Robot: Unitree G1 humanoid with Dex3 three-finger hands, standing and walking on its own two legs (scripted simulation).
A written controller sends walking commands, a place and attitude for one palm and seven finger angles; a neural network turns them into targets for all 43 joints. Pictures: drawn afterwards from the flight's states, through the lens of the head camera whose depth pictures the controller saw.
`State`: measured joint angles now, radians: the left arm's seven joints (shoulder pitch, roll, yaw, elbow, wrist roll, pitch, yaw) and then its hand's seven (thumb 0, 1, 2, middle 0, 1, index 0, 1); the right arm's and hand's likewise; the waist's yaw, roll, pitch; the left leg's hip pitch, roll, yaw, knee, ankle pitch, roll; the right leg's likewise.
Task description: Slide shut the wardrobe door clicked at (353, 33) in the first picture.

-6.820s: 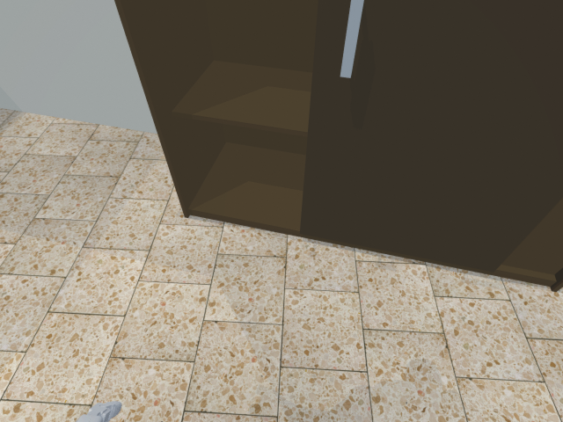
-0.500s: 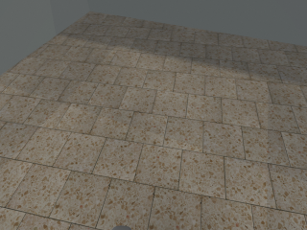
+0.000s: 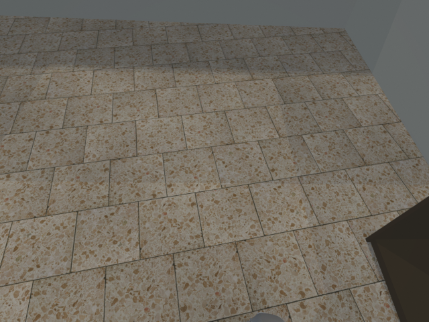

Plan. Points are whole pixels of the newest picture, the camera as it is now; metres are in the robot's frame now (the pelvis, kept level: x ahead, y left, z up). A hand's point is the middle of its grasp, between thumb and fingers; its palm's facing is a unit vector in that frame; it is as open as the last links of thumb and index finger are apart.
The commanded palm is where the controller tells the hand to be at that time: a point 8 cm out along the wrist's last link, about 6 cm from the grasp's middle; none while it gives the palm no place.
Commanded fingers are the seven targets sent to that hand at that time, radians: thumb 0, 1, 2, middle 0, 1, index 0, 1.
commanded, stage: turn to face it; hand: right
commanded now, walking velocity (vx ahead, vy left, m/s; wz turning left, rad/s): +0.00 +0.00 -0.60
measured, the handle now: out of the picture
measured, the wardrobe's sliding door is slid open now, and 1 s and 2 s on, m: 0.54 0.54 0.54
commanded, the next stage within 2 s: none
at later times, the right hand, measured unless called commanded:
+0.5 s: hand out of the picture +0.11 -0.26 -0.15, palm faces +0.28 +0.92 -0.26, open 7.3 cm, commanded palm none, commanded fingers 0.00 -0.90 -0.90 0.20 0.30 0.20 0.30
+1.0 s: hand out of the picture -0.06 -0.20 -0.17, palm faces +0.60 +0.76 -0.26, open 7.3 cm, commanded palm none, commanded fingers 0.00 -0.90 -0.90 0.20 0.30 0.20 0.30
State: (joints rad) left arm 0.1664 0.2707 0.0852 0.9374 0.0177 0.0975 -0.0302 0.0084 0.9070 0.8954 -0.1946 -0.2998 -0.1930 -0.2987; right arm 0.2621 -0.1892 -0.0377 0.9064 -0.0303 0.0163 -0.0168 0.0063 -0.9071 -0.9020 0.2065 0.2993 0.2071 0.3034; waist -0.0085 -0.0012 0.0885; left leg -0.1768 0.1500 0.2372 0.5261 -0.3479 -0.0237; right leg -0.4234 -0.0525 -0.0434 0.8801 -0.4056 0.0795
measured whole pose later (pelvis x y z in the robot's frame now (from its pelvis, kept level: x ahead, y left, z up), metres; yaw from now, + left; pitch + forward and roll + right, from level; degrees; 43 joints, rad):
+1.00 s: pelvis +0.03 -0.01 +0.00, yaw -36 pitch +0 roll -1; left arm 0.16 0.27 0.08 0.93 0.01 0.09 -0.03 0.01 0.91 0.90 -0.19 -0.30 -0.19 -0.30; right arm 0.27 -0.22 -0.05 0.91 -0.03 0.03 -0.02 0.01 -0.91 -0.90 0.21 0.30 0.21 0.30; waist -0.02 0.01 0.09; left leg -0.20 0.17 0.31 0.56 -0.32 -0.01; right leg -0.39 -0.05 -0.07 0.83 -0.42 0.07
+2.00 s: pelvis +0.04 +0.00 +0.00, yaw -71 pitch -1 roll -2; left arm 0.23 0.29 0.10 0.96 0.02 0.10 -0.02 0.01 0.91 0.90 -0.19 -0.30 -0.19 -0.30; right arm 0.24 -0.18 -0.03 0.89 -0.02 0.02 -0.02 0.01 -0.91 -0.90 0.21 0.30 0.21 0.30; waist 0.02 -0.02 0.06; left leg -0.17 0.12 0.18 0.50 -0.31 0.00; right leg -0.46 -0.03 0.03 1.06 -0.39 0.08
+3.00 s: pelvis +0.04 -0.10 +0.01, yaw -85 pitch -1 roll -1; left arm 0.29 0.20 0.07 1.08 0.02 0.03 -0.02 0.01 0.91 0.90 -0.19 -0.30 -0.19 -0.30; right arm 0.51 -0.07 -0.02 1.14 -0.02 -0.07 -0.02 0.01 -0.91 -0.90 0.20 0.30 0.20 0.30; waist -0.02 -0.04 0.02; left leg 0.03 0.02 0.15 0.28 -0.30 0.03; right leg -0.58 -0.10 -0.03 0.96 -0.16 0.02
